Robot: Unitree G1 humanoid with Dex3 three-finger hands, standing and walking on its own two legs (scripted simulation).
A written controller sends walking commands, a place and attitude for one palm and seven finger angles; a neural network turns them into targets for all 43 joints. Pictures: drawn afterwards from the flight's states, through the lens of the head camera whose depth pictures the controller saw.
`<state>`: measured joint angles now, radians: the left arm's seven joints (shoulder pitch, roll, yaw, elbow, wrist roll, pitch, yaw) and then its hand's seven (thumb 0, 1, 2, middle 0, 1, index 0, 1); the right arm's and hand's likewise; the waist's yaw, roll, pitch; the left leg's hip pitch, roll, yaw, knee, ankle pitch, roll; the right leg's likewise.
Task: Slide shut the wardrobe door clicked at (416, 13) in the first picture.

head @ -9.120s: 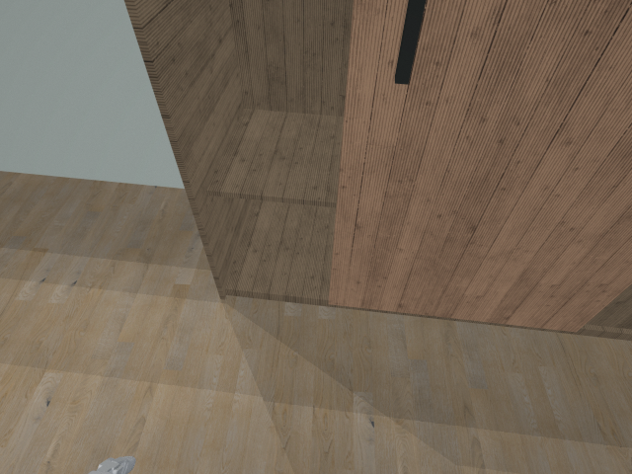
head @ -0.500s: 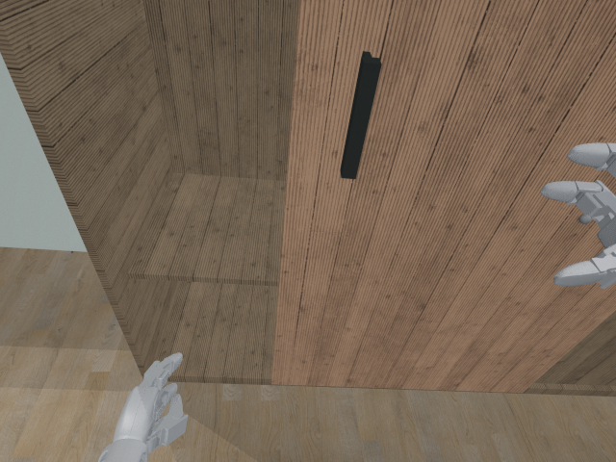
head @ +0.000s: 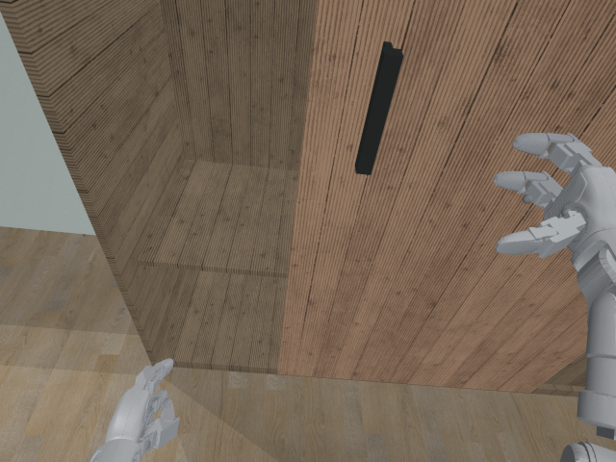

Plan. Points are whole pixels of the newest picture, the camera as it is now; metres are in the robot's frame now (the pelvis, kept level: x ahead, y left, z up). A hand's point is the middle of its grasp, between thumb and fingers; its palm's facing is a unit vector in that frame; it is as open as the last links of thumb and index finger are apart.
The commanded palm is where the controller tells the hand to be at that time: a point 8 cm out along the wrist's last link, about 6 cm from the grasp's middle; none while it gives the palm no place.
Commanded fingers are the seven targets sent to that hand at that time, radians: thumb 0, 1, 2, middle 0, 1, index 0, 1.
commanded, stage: move the hooked fingers beside the handle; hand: right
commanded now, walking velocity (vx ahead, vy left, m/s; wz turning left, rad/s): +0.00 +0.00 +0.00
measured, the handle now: (374, 111) +0.53 -0.06 +0.23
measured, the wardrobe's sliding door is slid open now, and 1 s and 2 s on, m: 0.38 0.38 0.38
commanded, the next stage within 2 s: none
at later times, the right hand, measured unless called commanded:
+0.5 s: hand (470, 155) +0.40 -0.16 +0.25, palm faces +0.03 +1.00 -0.02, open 14.0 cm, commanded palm +0.38 -0.21 +0.24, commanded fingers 0.00 0.50 -0.30 0.30 1.20 0.30 1.20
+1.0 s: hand (421, 132) +0.46 -0.12 +0.24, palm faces +0.02 +1.00 +0.01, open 14.0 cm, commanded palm +0.43 -0.18 +0.23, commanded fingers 0.00 0.50 -0.30 0.30 1.20 0.30 1.20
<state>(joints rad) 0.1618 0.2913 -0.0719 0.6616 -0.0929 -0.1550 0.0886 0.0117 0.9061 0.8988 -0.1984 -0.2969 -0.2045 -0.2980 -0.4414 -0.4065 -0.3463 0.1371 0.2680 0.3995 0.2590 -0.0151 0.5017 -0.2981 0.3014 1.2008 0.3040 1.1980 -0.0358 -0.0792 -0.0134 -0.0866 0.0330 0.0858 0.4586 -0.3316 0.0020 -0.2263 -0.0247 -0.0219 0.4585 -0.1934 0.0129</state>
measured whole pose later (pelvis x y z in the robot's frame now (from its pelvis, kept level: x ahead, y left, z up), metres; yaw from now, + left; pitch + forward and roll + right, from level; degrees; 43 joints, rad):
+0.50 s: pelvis +0.00 +0.00 +0.00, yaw +1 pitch -2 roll -1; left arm 0.19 0.27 -0.05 0.70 -0.08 -0.12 0.08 0.01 0.91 0.90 -0.20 -0.30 -0.20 -0.30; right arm -0.65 -0.32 -0.26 0.33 0.22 0.33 0.12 -0.02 0.50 -0.30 0.30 1.20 0.31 1.20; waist -0.01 -0.07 -0.02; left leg -0.09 0.02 0.07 0.45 -0.33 0.01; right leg -0.22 -0.03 -0.03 0.44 -0.19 0.02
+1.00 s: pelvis +0.01 +0.00 +0.00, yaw +2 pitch +1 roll +0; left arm 0.26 0.28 -0.02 0.74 -0.06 -0.09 0.06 0.01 0.91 0.90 -0.20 -0.30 -0.20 -0.30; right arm -0.89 -0.29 -0.26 0.69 0.16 0.26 0.04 -0.01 0.50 -0.30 0.30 1.20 0.30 1.20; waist 0.04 -0.06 -0.03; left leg -0.15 0.02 0.05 0.45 -0.32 0.01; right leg -0.27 -0.04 -0.05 0.45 -0.20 0.01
